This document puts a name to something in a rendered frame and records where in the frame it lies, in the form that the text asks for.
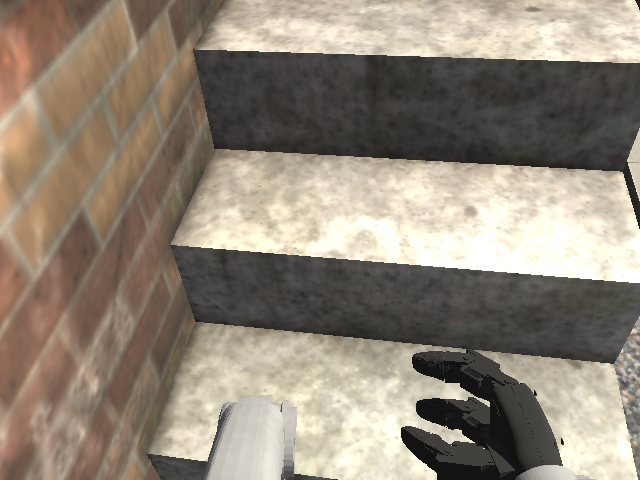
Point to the left robot shin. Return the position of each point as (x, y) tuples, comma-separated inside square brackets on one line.
[(223, 409)]

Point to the robot left thigh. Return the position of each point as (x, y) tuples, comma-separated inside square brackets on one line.
[(255, 440)]

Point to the robot right hand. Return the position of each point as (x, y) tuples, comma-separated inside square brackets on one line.
[(514, 430)]

